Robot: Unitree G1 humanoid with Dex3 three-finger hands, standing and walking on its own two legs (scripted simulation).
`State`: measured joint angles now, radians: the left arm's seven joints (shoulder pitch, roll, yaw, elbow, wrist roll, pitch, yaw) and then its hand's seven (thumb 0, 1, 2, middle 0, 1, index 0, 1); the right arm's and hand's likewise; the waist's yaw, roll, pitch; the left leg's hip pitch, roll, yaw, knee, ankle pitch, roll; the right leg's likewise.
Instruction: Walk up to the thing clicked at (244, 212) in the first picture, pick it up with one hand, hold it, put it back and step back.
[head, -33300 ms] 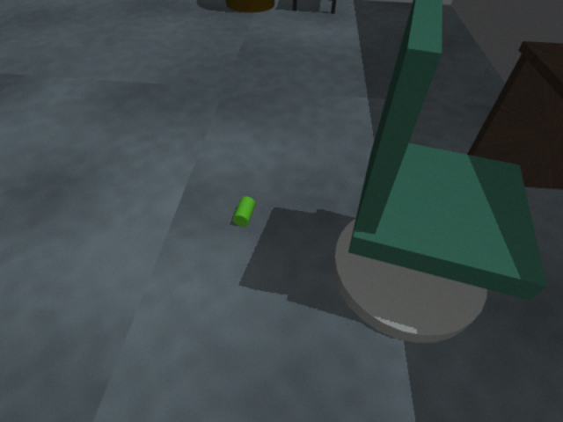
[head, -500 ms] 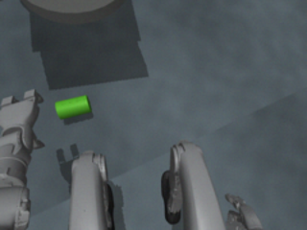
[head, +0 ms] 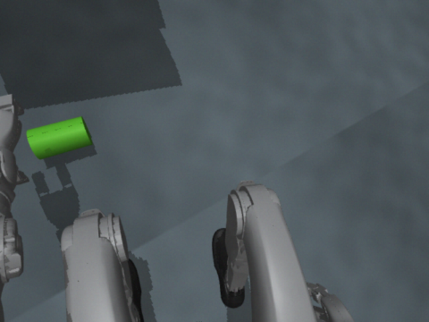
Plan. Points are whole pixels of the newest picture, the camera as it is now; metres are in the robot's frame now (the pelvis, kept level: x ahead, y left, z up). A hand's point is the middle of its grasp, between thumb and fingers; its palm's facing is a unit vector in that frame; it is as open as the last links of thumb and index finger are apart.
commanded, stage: rise first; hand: left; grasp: from above
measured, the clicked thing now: (61, 137) +0.54 +0.26 -0.32
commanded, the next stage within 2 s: none
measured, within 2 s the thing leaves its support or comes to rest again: neither
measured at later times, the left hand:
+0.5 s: hand (20, 143) +0.48 +0.29 -0.20, palm faces -0.43 -0.12 -0.89, open 13.8 cm
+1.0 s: hand (24, 142) +0.49 +0.29 -0.21, palm faces -0.43 -0.11 -0.90, open 14.0 cm
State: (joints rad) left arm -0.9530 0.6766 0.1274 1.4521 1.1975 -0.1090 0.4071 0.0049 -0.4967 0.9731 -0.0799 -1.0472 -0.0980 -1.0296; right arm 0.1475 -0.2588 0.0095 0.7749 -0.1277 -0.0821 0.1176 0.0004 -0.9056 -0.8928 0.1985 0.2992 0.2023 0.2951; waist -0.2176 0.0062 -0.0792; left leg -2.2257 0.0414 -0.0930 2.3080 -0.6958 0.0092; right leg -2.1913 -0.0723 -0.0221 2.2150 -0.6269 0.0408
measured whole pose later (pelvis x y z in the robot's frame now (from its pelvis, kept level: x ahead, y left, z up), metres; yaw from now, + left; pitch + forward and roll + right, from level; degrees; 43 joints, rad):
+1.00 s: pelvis +0.01 +0.00 -0.04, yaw -2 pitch +34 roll -9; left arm -1.05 0.81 0.16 1.54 1.22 -0.13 0.41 0.01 -0.50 0.97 -0.09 -1.04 -0.10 -1.03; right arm 0.17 -0.30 0.09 0.73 -0.16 -0.08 0.17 0.00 -0.91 -0.89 0.20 0.30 0.20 0.30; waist -0.28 -0.01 0.01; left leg -2.33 0.03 -0.14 2.44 -0.71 0.00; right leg -2.28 -0.06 -0.05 2.32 -0.63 0.05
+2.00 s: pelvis +0.00 +0.00 -0.04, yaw -3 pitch +34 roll -9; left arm -1.07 0.82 0.13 1.53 1.24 -0.14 0.37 0.01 -0.48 0.97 -0.14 -0.98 -0.13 -0.99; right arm 0.19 -0.31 0.11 0.71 -0.15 -0.08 0.18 0.00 -0.90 -0.89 0.20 0.30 0.20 0.30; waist -0.30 0.00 -0.01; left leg -2.33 0.03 -0.14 2.43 -0.70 0.01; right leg -2.27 -0.06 -0.05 2.30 -0.62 0.05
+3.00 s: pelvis +0.00 +0.00 -0.04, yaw -4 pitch +35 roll -9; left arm -1.27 0.85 0.12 1.68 1.26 -0.03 0.44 0.01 -0.51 0.99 -0.12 -0.99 -0.11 -1.00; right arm 0.21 -0.33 0.17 0.68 -0.17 -0.10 0.19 0.00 -0.90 -0.88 0.20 0.30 0.20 0.30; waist -0.40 0.01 0.03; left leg -2.36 0.04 -0.16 2.45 -0.71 0.00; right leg -2.31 -0.04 -0.06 2.32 -0.62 0.05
